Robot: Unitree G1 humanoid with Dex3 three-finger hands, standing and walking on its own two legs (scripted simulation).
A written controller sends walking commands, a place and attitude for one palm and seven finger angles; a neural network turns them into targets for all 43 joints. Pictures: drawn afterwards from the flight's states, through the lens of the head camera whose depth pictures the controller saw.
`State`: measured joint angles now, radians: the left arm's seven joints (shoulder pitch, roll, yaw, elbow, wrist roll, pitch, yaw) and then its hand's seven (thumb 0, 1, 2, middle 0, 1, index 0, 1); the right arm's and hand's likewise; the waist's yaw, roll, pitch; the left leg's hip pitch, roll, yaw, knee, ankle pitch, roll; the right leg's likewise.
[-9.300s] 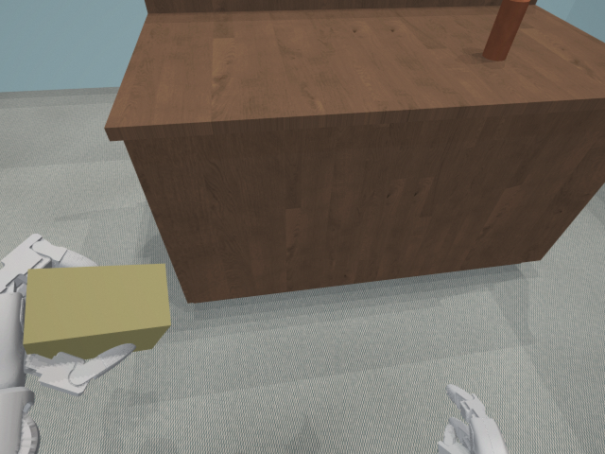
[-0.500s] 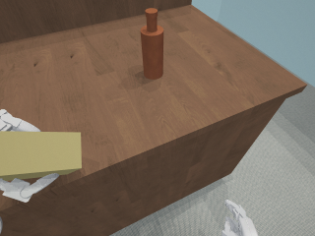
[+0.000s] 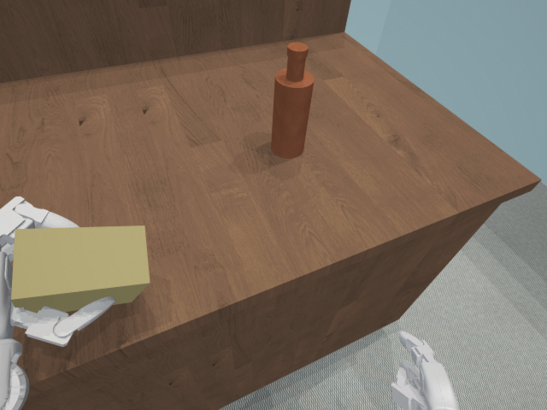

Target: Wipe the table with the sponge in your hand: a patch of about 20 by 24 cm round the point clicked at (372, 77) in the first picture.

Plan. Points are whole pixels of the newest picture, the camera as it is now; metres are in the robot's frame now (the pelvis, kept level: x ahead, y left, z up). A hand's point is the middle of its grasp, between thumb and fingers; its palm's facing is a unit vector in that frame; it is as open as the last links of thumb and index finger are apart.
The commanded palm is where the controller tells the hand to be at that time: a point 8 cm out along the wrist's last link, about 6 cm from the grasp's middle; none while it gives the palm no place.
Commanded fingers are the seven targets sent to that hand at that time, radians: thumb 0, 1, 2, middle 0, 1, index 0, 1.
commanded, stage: come to a stop and stand still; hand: left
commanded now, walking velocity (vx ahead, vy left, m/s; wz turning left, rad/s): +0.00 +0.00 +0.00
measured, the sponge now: (101, 270) +0.23 +0.22 +0.14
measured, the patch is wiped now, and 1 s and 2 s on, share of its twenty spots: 0.00 0.00 0.00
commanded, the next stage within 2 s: look again from close up in 0.46 s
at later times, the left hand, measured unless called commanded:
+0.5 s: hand (66, 254) +0.24 +0.26 +0.15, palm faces +0.39 -0.84 -0.37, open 10.5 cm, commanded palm +0.18 +0.29 +0.18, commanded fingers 0.00 0.10 1.30 -1.20 -1.60 -1.20 -1.60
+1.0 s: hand (57, 237) +0.26 +0.28 +0.15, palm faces +0.35 -0.85 -0.40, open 10.5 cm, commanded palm +0.19 +0.31 +0.18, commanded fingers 0.00 0.10 1.30 -1.20 -1.60 -1.20 -1.60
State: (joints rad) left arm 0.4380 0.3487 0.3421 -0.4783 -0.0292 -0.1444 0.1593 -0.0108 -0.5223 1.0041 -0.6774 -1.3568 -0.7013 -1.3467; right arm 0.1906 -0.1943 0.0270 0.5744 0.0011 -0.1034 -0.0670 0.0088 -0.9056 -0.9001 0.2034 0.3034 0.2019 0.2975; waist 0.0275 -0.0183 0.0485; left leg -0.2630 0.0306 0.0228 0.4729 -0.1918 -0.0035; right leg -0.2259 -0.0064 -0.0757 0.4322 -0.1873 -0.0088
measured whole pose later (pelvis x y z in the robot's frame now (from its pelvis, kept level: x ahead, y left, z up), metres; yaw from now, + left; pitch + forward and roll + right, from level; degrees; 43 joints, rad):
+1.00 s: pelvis +0.03 +0.03 +0.00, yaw -2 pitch -1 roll -1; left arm 0.42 0.38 0.38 -0.48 -0.03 -0.20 0.10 -0.01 -0.52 1.01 -0.68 -1.36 -0.70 -1.35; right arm 0.20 -0.19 0.01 0.57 0.01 -0.14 -0.04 0.01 -0.90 -0.90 0.21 0.30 0.20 0.30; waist 0.03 -0.03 0.11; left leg -0.24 0.01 0.07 0.50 -0.25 0.04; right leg -0.19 -0.03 -0.03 0.42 -0.21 0.04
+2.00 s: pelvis -0.09 +0.08 -0.01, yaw -1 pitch +0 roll -4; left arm 0.51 0.36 0.39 -0.50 -0.04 -0.17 0.11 -0.01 -0.52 1.01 -0.68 -1.35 -0.70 -1.34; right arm 0.23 -0.22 -0.01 0.62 0.02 -0.10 -0.02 0.01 -0.90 -0.90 0.21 0.30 0.20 0.30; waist 0.01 0.01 0.03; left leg -0.34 -0.03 -0.02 0.62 -0.30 0.03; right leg -0.17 0.03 -0.03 0.49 -0.32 0.01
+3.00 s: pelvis -0.07 +0.09 +0.00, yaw -1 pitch +0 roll -2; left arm 0.42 0.35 0.34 -0.49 -0.03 -0.20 0.10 -0.01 -0.52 1.01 -0.68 -1.35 -0.71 -1.34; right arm 0.16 -0.19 0.03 0.56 0.01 -0.10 -0.02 0.01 -0.90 -0.90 0.21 0.30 0.20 0.30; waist 0.03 -0.03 0.06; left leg -0.25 -0.07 0.01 0.48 -0.23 0.09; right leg -0.13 0.03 -0.04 0.40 -0.26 -0.01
